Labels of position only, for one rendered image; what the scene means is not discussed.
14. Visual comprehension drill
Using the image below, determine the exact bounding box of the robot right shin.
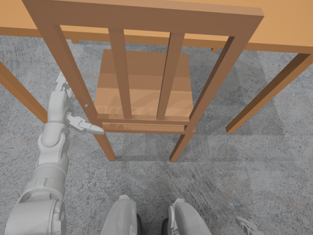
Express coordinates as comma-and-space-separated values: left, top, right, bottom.
167, 198, 184, 235

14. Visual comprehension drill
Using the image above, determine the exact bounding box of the robot shin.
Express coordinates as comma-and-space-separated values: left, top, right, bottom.
119, 195, 137, 235
167, 198, 184, 235

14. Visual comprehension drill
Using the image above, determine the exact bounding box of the robot left shin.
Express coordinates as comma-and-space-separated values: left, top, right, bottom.
119, 195, 137, 235

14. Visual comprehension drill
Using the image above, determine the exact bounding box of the right robot hand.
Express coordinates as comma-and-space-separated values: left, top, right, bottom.
235, 216, 264, 235

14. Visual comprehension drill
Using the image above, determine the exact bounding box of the robot left upper arm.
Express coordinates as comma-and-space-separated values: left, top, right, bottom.
6, 199, 67, 235

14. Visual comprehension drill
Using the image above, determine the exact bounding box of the chair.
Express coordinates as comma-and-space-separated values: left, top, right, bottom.
22, 0, 264, 162

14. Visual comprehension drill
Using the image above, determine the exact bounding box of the left robot hand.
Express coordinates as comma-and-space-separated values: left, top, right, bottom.
47, 72, 105, 135

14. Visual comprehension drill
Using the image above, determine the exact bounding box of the table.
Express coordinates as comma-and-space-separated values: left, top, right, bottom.
0, 0, 313, 133

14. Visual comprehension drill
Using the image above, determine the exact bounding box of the left robot forearm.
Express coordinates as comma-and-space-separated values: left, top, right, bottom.
4, 122, 70, 235

